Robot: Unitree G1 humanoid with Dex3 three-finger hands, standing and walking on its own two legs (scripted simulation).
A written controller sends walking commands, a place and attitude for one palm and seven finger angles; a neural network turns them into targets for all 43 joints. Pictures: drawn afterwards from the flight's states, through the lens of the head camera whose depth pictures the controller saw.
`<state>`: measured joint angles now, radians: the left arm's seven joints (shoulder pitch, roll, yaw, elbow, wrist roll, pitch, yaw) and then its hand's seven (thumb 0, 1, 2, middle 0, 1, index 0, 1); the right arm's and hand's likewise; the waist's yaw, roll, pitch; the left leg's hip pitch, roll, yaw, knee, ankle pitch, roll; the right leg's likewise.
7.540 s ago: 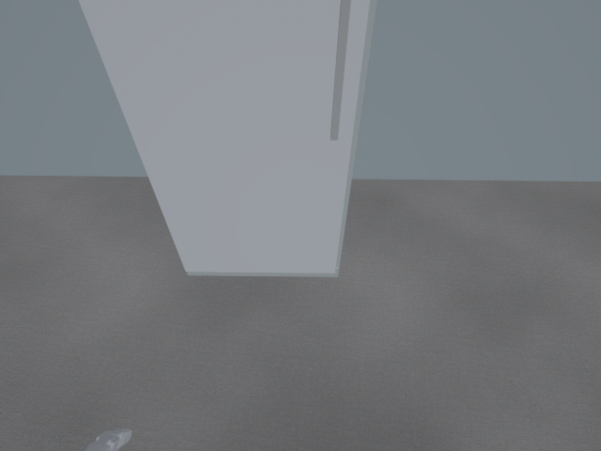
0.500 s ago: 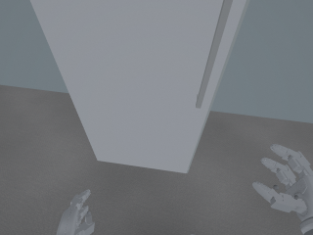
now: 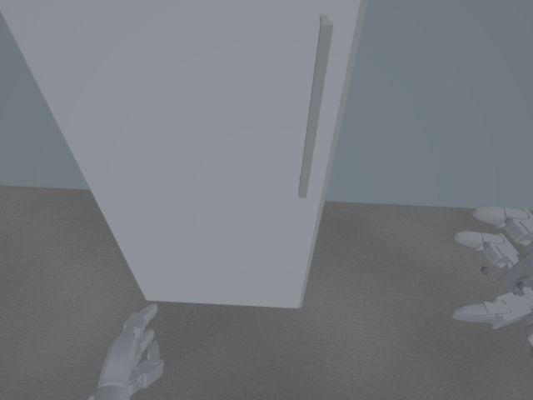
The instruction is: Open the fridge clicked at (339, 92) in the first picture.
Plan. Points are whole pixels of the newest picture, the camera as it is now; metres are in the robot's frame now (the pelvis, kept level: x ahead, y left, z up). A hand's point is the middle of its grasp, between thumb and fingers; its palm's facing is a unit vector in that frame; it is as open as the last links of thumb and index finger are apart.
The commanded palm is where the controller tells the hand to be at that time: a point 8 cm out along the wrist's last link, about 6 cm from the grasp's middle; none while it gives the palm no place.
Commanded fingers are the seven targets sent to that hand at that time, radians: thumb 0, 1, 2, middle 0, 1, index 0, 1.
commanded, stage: raise the hand to about handle height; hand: right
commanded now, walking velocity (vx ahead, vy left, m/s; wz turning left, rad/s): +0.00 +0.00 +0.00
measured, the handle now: (311, 121) +0.56 -0.08 +0.15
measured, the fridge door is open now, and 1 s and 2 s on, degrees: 0 0 0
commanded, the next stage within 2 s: move the hooked fingers beside the handle in 0.80 s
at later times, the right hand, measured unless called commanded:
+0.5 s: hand (485, 235) +0.28 -0.26 +0.17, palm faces +0.07 +1.00 -0.02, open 14.0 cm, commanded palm +0.24 -0.31 +0.19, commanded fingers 0.00 0.50 -0.30 0.30 1.20 0.30 1.20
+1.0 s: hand (476, 225) +0.29 -0.25 +0.18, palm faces +0.10 +1.00 -0.02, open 14.0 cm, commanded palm +0.26 -0.29 +0.19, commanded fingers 0.00 0.50 -0.30 0.30 1.20 0.30 1.20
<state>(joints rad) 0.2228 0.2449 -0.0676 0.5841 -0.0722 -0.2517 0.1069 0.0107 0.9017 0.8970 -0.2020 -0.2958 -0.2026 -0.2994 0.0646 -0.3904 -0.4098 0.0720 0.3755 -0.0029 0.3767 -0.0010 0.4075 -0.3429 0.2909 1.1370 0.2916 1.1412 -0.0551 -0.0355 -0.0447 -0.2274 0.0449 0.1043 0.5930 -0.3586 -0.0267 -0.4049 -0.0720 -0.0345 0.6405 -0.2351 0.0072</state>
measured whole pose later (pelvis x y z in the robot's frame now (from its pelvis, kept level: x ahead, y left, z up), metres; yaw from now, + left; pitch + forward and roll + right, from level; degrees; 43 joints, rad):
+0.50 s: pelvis +0.00 +0.01 +0.01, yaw +0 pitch -2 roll +1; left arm 0.24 0.28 -0.07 0.61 -0.09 -0.21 0.11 0.01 0.90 0.90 -0.20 -0.30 -0.20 -0.30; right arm -0.10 -0.46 -0.45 0.17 0.36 0.17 0.43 -0.01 0.50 -0.30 0.30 1.20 0.30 1.20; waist -0.05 -0.06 -0.02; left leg -0.14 0.03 0.10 0.49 -0.31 -0.01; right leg -0.30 -0.08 -0.04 0.52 -0.18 0.02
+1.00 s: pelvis +0.01 +0.02 +0.01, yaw +0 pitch -2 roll +1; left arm 0.22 0.26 -0.07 0.60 -0.09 -0.20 0.11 0.01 0.90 0.90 -0.20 -0.30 -0.20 -0.30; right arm -0.10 -0.42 -0.45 0.13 0.35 0.15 0.40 -0.01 0.50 -0.30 0.30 1.20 0.30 1.20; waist -0.06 -0.05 -0.03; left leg -0.12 0.03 0.10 0.49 -0.33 -0.01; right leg -0.28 -0.08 -0.04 0.51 -0.19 0.03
